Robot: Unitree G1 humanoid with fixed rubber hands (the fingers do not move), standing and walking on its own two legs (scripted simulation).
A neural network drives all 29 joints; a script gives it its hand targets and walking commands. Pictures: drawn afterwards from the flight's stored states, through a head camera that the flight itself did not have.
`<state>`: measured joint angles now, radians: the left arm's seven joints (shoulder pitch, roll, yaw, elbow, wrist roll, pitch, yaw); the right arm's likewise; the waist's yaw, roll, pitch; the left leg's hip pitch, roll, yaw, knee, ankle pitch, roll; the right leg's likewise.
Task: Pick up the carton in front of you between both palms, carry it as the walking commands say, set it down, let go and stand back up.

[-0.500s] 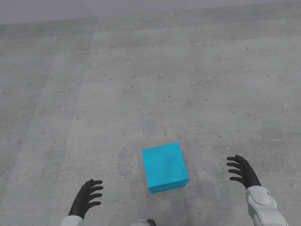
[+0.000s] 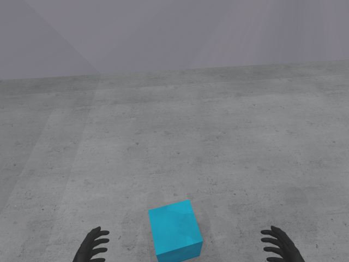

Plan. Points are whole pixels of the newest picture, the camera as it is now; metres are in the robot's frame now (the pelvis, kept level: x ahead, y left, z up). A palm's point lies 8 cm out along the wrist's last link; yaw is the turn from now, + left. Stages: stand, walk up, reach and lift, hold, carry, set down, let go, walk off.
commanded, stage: let go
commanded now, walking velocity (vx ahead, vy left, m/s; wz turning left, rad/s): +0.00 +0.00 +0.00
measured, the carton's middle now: (174, 234) +0.41 +0.03 -0.65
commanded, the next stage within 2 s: stand in 0.18 s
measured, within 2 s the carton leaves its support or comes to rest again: neither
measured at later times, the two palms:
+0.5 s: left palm out of the picture +0.14 +0.29 -0.10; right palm out of the picture +0.13 -0.28 -0.07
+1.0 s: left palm out of the picture +0.13 +0.32 -0.11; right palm out of the picture +0.12 -0.28 -0.08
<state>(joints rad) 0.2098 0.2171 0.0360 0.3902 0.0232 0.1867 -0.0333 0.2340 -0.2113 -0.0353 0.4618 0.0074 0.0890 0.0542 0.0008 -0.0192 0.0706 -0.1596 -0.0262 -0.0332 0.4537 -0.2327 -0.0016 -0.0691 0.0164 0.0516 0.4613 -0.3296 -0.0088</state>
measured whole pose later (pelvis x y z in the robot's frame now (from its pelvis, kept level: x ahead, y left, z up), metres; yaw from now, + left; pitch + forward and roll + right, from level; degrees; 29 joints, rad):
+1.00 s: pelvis +0.01 +0.03 +0.00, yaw -1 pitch -1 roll +0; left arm 0.18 0.37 0.02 0.86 0.03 0.00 0.03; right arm 0.15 -0.34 -0.03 0.88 -0.03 0.00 -0.02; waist -0.01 -0.04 0.02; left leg -0.19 -0.04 -0.01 0.47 -0.26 0.03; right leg -0.07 0.00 0.08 0.41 -0.31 0.02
